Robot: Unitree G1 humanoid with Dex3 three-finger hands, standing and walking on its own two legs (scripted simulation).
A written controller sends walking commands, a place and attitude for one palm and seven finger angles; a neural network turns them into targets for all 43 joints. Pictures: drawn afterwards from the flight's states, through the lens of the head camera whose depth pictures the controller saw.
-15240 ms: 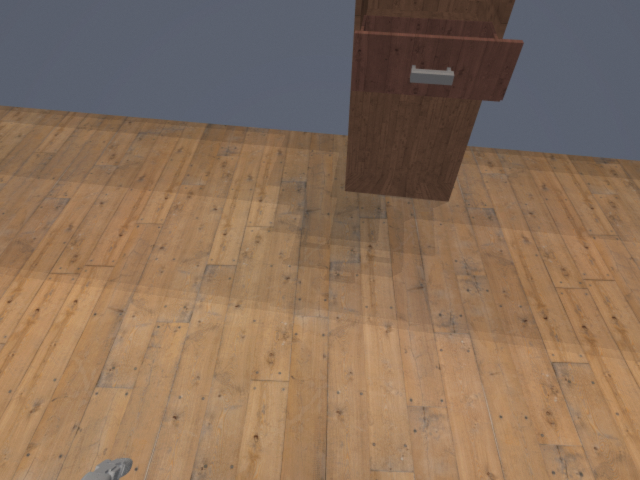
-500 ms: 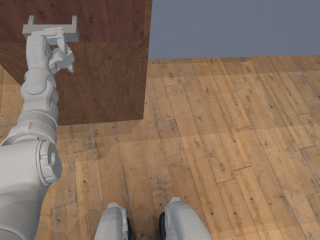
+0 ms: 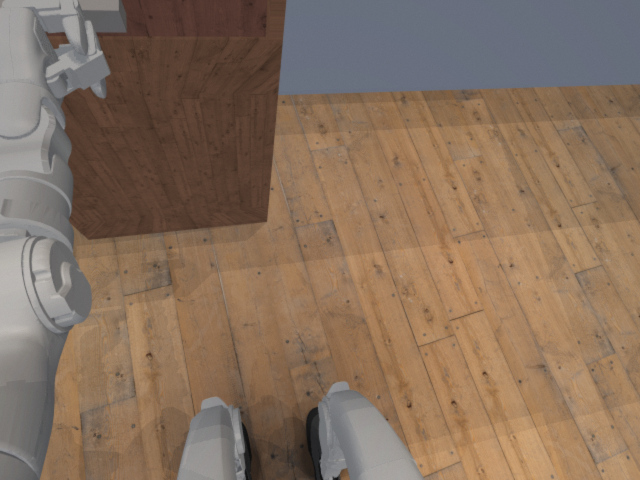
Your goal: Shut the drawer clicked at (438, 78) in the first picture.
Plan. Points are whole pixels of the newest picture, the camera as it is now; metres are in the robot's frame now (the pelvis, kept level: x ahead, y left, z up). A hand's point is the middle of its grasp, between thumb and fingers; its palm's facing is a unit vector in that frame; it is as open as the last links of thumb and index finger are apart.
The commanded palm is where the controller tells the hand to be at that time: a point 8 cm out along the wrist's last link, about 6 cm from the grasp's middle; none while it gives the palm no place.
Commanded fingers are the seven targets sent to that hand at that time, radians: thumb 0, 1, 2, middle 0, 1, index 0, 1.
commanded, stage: push the drawer shut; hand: left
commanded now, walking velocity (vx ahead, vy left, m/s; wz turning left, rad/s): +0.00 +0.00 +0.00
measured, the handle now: out of the picture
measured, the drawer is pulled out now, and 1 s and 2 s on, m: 0.00 0.00 0.00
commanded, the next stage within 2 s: pull the fist back off the drawer in 0.22 s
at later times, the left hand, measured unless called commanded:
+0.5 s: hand (93, 51) +0.58 +0.17 +0.08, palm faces +0.04 -1.00 -0.04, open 3.3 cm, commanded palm +0.61 +0.17 +0.08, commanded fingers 0.00 0.90 0.90 -1.40 -1.60 -1.40 -1.60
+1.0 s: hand (113, 61) +0.58 +0.15 +0.08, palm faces +0.03 -1.00 -0.02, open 3.2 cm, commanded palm +0.55 +0.18 +0.08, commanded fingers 0.00 0.90 0.90 -1.40 -1.60 -1.40 -1.60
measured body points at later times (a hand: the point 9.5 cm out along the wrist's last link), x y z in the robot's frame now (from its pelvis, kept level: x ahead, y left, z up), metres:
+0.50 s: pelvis -0.03 +0.00 -0.01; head +0.17 +0.05 +0.39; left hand +0.57 +0.22 +0.09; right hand -0.08 -0.25 -0.09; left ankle +0.03 +0.09 -0.64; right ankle +0.02 -0.12 -0.64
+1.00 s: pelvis -0.01 +0.00 +0.00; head +0.18 +0.03 +0.41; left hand +0.57 +0.20 +0.08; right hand -0.05 -0.25 -0.10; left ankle +0.03 +0.09 -0.64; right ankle +0.02 -0.12 -0.64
